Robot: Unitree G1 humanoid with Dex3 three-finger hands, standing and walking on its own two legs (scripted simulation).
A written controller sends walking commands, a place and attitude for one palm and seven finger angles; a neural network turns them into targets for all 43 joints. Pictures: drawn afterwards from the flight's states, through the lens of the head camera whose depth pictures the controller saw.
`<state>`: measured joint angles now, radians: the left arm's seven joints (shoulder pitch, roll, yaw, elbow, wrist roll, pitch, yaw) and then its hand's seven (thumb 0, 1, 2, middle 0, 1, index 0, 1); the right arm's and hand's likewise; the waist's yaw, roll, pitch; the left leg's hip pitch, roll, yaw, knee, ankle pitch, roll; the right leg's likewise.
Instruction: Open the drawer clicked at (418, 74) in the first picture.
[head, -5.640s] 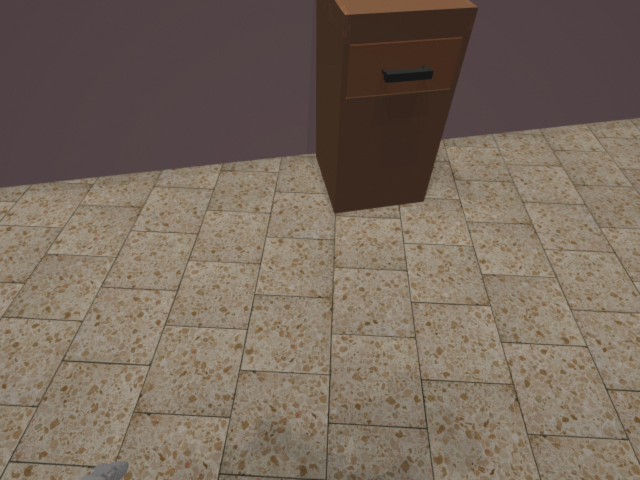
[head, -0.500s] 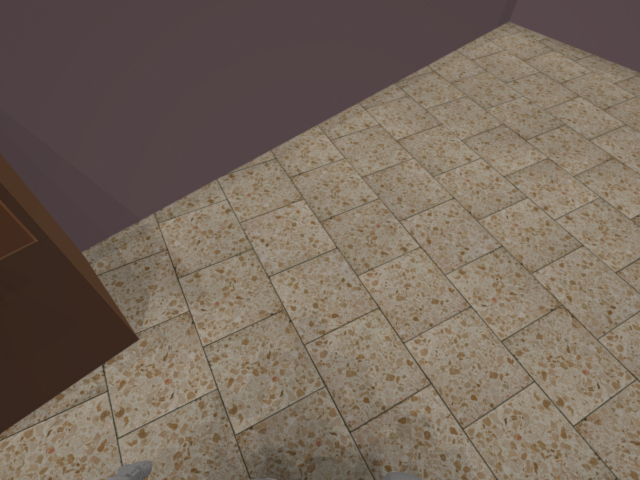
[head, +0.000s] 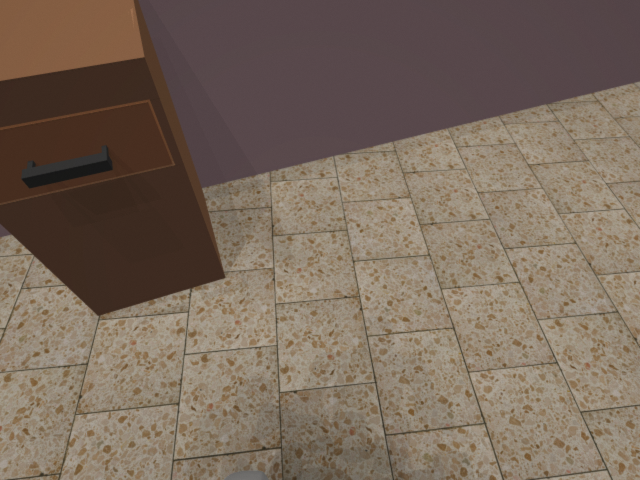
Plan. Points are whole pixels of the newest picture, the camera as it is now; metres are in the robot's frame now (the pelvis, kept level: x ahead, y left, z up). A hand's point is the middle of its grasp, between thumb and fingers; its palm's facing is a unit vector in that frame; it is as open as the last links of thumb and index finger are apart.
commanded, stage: turn to face it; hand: left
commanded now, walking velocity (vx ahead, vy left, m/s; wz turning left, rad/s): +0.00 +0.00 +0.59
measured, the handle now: (68, 163) +0.67 +0.59 -0.11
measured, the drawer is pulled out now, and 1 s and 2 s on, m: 0.00 0.00 0.00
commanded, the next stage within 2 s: take the last steps up to it in 0.56 s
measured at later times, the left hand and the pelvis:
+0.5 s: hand out of the picture +0.06 +0.21 -0.14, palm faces +0.23 -0.92 -0.31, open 7.4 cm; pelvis +0.00 -0.02 +0.00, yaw +14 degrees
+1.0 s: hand out of the picture -0.09 +0.20 -0.17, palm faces +0.41 -0.89 -0.21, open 7.4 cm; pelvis +0.00 +0.02 +0.01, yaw +21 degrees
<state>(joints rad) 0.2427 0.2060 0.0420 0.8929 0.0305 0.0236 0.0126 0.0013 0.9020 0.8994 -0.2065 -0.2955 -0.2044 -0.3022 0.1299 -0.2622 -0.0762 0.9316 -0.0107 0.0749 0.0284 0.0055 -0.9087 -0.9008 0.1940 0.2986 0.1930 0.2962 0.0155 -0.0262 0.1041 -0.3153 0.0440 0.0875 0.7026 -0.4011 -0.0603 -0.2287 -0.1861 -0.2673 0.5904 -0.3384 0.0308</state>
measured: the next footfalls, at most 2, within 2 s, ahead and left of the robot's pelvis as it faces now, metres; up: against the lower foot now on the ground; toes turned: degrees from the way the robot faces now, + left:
left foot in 0.04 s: +0.03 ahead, +0.13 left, +0.00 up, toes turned +7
right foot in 0.44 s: +0.07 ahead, -0.11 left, +0.00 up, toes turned +8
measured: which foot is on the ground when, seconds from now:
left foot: up 0.00-0.02, down 0.04-0.44, up 0.46-0.86, down 0.88-1.00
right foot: down 0.00-0.04, up 0.06-0.42, down 0.44-0.88, up 0.90-1.00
